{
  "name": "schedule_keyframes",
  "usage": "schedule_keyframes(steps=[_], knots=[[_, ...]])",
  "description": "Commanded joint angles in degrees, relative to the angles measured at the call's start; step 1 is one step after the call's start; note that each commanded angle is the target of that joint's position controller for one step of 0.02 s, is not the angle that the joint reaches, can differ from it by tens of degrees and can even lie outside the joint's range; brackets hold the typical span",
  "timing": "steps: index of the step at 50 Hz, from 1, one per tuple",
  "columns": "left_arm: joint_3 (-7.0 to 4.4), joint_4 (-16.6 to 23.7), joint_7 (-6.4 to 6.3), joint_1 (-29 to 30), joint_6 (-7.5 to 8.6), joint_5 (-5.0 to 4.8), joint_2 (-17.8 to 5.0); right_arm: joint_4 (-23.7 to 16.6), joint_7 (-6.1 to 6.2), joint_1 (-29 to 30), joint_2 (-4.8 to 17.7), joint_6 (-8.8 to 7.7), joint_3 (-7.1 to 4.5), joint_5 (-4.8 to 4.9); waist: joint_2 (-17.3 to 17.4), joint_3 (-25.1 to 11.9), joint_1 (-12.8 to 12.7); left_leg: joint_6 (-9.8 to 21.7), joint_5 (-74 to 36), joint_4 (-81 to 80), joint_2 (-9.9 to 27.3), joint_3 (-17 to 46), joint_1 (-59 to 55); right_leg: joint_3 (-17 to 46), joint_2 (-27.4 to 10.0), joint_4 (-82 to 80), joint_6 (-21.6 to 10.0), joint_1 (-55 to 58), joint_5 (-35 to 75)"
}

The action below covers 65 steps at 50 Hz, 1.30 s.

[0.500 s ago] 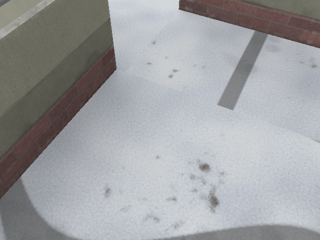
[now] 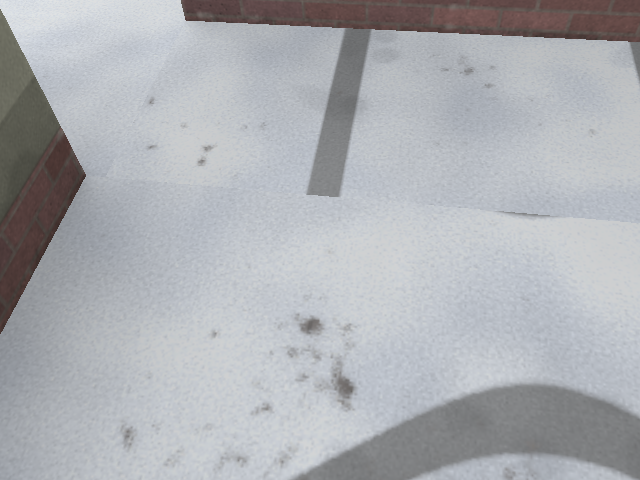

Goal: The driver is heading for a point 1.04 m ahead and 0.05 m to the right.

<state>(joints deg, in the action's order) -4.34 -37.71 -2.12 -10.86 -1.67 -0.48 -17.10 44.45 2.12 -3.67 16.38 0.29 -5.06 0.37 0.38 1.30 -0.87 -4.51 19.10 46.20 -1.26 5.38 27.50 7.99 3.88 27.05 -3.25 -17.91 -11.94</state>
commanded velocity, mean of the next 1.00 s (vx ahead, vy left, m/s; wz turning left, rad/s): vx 0.00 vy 0.00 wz -0.30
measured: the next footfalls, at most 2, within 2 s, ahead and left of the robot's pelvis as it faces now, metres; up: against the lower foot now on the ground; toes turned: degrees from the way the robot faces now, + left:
left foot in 0.14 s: +0.06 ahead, +0.14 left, +0.00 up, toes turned -11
right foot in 0.54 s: -0.01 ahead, -0.12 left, +0.00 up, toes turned -14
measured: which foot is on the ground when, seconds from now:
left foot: up 0.00-0.12, down 0.14-0.54, up 0.56-0.80, down 0.82-1.00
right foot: down 0.00-0.14, up 0.16-0.52, down 0.54-1.00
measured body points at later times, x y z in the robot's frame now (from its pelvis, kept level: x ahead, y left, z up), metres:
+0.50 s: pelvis -0.01 +0.02 +0.00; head +0.03 +0.01 +0.44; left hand +0.22 +0.24 -0.10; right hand +0.05 -0.28 -0.11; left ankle +0.02 +0.15 -0.74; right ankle -0.04 -0.11 -0.72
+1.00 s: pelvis -0.01 +0.00 -0.01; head +0.00 +0.01 +0.44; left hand +0.20 +0.20 -0.12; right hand +0.00 -0.28 -0.13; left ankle +0.01 +0.14 -0.74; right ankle -0.04 -0.11 -0.74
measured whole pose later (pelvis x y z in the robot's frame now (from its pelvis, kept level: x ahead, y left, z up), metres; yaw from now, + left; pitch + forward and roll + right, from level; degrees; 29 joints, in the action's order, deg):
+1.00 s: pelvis -0.01 +0.00 -0.01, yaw -16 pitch -1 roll +0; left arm -2.0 -41.7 -0.6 -9.6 -1.1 1.0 -13.3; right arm 49.8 0.8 -11.6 14.8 -0.4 -1.7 -0.6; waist -0.9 1.7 0.7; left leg -1.9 17.2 30.1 2.3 0.2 11.7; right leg 1.4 1.4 29.9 -0.6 -12.8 -15.9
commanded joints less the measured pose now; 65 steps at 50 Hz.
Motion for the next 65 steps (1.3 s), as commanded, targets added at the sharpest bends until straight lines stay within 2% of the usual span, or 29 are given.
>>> schedule_keyframes(steps=[1, 4, 6, 7, 8, 9, 10, 12, 13, 16, 19, 23, 25, 26, 27, 28, 29, 30, 33, 37, 39, 40, 41, 42, 43, 44, 47, 56, 65], knots=[[-2.94, 4.52, 0.1, 0.6, 0.09, 0.0, -10.22, -4.07, -0.61, 1.73, 4.7, -1.48, -0.96, 0.27, -9.59, -7.01, -0.49, 0.21, 1.56, -4.53, -0.98, 0.03, -0.09, 17.43, -14.03, -4.47, -9.89, 9.05, 18.7], [-2.92, 5.57, 0.26, 2.24, -0.34, -0.56, -9.97, -4.0, -1.4, -0.28, 5.22, -2.36, -1.11, 0.47, -10.21, -7.86, 0.38, 1.33, 0.53, -12.56, -1.54, -0.13, -4.65, 20.61, -12.88, -2.12, -8.97, 9.93, 22.51], [-2.69, 6.55, -0.06, 4.09, -0.79, -1.32, -9.22, -2.93, -1.88, -4.27, 5.99, -2.8, -1.6, 0.32, -9.1, -8.07, 2.9, 2.99, -10.93, -25.39, -0.28, -1.01, -14.02, 19.68, -9.53, 0.75, -5.5, 6.36, 16.8], [-2.09, 6.97, -0.13, 2.53, -0.83, -0.82, -6.93, -2.88, -1.66, -5.99, 9.12, -2.61, -2.44, -0.48, -3.66, -9.45, 2.19, 5.98, -16.17, -26.61, 7.94, 4.93, -21.69, 16.17, -6.05, 6.77, -2.55, -0.13, 4.5], [-1.47, 7.35, 0.15, -1.58, -0.41, -0.41, -4.25, -3.73, -1.16, -3.98, 13.52, -1.81, -3.07, -1.46, 12.72, -7.98, -1.92, 13.63, -31.77, -26.81, 19.64, 17.93, -26.41, 4.6, 4.33, 18.46, 1.19, -12.45, -20.14], [-2.98, 7.68, 0.35, -1.11, 0.3, 0.21, -9.37, -4.2, -1.36, -4.87, 11.44, -1.96, -2.69, -2.74, 14.86, -7.69, -0.08, 21.48, -35.19, -27.87, 26.72, 24.99, -22.62, 1.99, 2.58, 32.08, 4.12, -16.83, -27.37], [-4.12, 6.49, 0.57, -1.86, 0.32, -0.15, -12.37, -5.41, -1.11, -2.13, 8.65, -2.09, -1.83, -2.27, 9.78, -6.4, -0.87, 21.05, -32.88, -27.38, 24.31, 19.66, -21.03, 2.26, 0.02, 39.18, 5.33, -17.06, -23.09], [-4.17, 4.53, 0.44, -2.73, -0.81, -0.35, -10.63, -6.35, -0.6, 1.49, 5.79, -1.69, -1.02, -0.88, 6.73, -4.33, -1.45, 16.01, -26.82, -26.42, 16.99, 9.47, -20.14, 0.61, -1.01, 43.82, 7.19, -18.24, -15.92], [-3.73, 4.74, 0.61, -2.45, -1.23, -0.47, -9.06, -6.32, -0.27, 1.21, 5.76, -1.49, -0.78, -0.54, 6.85, -3.67, -0.87, 16.13, -28.59, -26.48, 16.17, 7.06, -19.97, -0.18, -1.2, 45.39, 8.02, -18.87, -13.83], [-2.32, 7.01, 0.85, 1.59, -1.17, -0.93, -5.65, -5.44, 0.41, -2.89, 6.77, -0.64, -0.88, -1.1, 8.33, -3.94, 1.87, 17.25, -29.56, -27.3, 14.83, 3.12, -22.83, -3.51, -2.04, 38.39, 9.07, -18.78, -11.45], [-1.21, 8.05, 1.06, 3.0, -0.94, -0.02, -3.98, -5.22, 0.13, -3.55, 8.65, -0.22, -1.3, -0.82, 9.45, -5.85, 2.78, 17.91, -30.33, -26.51, 16.05, 1.87, -24.2, -5.02, -3.79, 27.56, 8.94, -13.3, -13.2], [-1.0, 7.71, 1.5, 1.85, -0.93, -0.11, -4.47, -4.63, -1.05, -3.57, 10.13, -0.04, -1.37, 0.27, 11.01, -5.81, 2.82, 17.81, -29.87, -25.41, 16.83, 1.51, -21.12, -8.65, -3.58, 13.45, 7.34, -3.21, -11.57], [-1.05, 6.02, 1.8, -1.78, -0.85, -0.01, -3.89, -4.12, -1.26, -2.71, 9.44, 0.02, -0.78, 1.19, 9.85, -5.4, 0.46, 15.71, -27.55, -22.39, 15.65, 0.48, -18.75, -10.35, -2.46, -0.97, 5.0, 4.6, -1.2], [-1.14, 5.67, 1.77, -2.49, -0.8, 0.25, -4.41, -2.91, -1.39, -4.99, 7.8, -0.22, -0.12, 1.41, 8.24, -5.2, 0.16, 12.63, -23.74, -20.79, 14.21, -0.51, -15.97, -9.32, -2.56, -8.08, 3.39, 10.22, 4.95], [-1.49, 6.25, 1.3, -3.18, -0.76, 0.53, -7.06, -2.5, -1.78, -7.34, 5.18, -0.79, 0.9, -0.17, 1.37, -8.04, 1.33, 7.55, -14.36, -15.51, 11.03, -3.52, -10.66, -0.78, -9.32, -7.66, 1.58, 18.81, 17.56], [-1.61, 7.87, 0.76, -0.14, -0.86, 1.46, -10.32, -3.29, -2.32, -9.09, 1.87, -1.5, 2.09, -2.49, -12.88, -8.2, 4.6, 2.25, 5.18, -9.49, 5.57, -8.72, -3.53, 10.05, -20.1, -5.0, -4.87, 19.45, 30.55], [-0.6, 7.61, 1.37, -0.24, 0.05, 2.45, -6.34, -4.15, -1.6, -4.02, 4.59, -1.26, 1.57, -1.68, -12.91, -8.19, 0.35, 0.79, 12.74, -6.15, 5.46, -5.4, -5.08, 12.25, -22.38, -6.88, -11.01, 12.38, 23.99], [0.05, 7.11, 1.79, 1.2, 1.01, 2.73, -4.73, -4.29, -1.35, -2.72, 6.34, -0.89, 1.05, -0.79, -11.31, -5.88, 0.61, 0.44, 12.24, -3.44, 5.77, -4.5, -4.61, 10.72, -20.24, -7.88, -10.92, 11.17, 19.57], [0.1, 5.62, 1.64, 3.53, 2.52, 1.77, -5.35, -2.26, -0.84, -4.5, 6.88, 0.24, 0.4, -0.83, -10.55, -4.17, 1.24, -0.32, 9.49, 0.51, 6.07, -2.76, -3.88, 7.28, -17.6, -7.28, -8.53, 10.08, 22.51], [0.7, 4.21, 1.64, 5.0, 2.24, 1.43, -3.49, -0.69, -1.25, -6.26, 4.02, 0.28, 1.34, -0.3, -8.33, -4.98, 1.68, -0.54, 4.92, -5.65, 5.2, -4.35, -9.52, 3.6, -15.03, -5.58, -8.08, 8.53, 24.36], [1.0, 3.38, 1.71, 5.68, 1.87, 1.05, -2.76, -0.09, -1.37, -6.99, 3.5, 0.14, 1.65, -0.37, -7.69, -5.08, 2.48, -0.02, -2.66, -15.18, 4.51, -5.28, -13.79, 3.18, -13.81, -4.53, -7.14, 7.92, 19.99], [1.12, 2.52, 1.85, 4.79, 1.86, 0.76, -2.38, 0.15, -1.48, -7.5, 3.64, -0.02, 1.86, -0.91, -6.47, -4.95, 2.97, 0.68, -11.54, -21.38, 4.59, -4.92, -17.45, 2.72, -12.61, -4.44, -5.32, 6.76, 14.84], [1.22, 1.7, 1.96, 2.91, 2.1, 1.16, -1.88, 0.08, -1.44, -7.55, 5.44, -0.12, 1.69, -1.56, -4.18, -5.17, 2.01, 1.61, -19.21, -22.24, 6.3, -2.63, -20.41, 2.14, -10.69, -4.01, -2.88, 5.53, 7.69], [1.04, 1.23, 2.24, 1.03, 2.28, 1.89, -2.36, -0.07, -1.28, -7.46, 8.69, -0.09, 1.08, -1.29, -0.06, -3.82, -0.14, 3.16, -21.83, -20.94, 7.99, -1.85, -20.45, 0.43, -7.96, -3.82, -1.1, 3.73, 0.57], [1.04, 1.24, 2.18, 0.86, 2.14, 2.07, -2.1, 0.93, -1.37, -6.45, 9.26, -0.14, 0.65, -0.48, 4.21, -2.25, -0.86, 5.0, -13.23, -20.11, 7.14, -2.36, -15.88, -2.28, -5.63, -4.18, 0.51, 4.92, -1.71], [0.92, 1.0, 1.96, 3.24, 1.99, 1.97, -3.1, 0.67, -1.56, -5.82, 6.85, -0.39, 1.17, -0.49, 2.86, -0.98, 0.97, 5.25, -9.2, -21.41, 6.39, -2.34, -13.56, -2.96, -5.25, -2.58, 1.26, 6.04, -1.85], [0.76, 0.69, 1.25, 3.67, 1.27, 1.45, -2.25, 1.81, -1.33, -5.81, 5.1, -1.43, 1.86, -1.12, 3.11, -1.37, 1.0, 4.2, -9.92, -22.16, 5.89, -2.52, -13.62, -3.29, -5.42, -1.35, 1.05, 6.59, 2.68], [0.34, -3.4, 0.88, 1.15, 1.54, 1.17, -1.84, 4.7, -0.44, -7.24, 4.67, -1.47, 2.41, -0.8, -0.39, -1.09, 1.57, 4.32, -9.08, -21.29, 4.94, -3.2, -14.87, -3.73, -5.38, -1.44, 1.91, 6.12, 4.86], [0.28, -8.17, 0.2, -1.11, 1.77, 0.92, -2.05, 8.15, -0.31, -7.32, 3.7, -1.19, 2.64, -0.62, -0.61, -0.48, 1.49, 4.41, -9.94, -21.58, 4.12, -3.79, -15.15, -4.18, -5.4, -1.64, 2.42, 6.81, 6.44]])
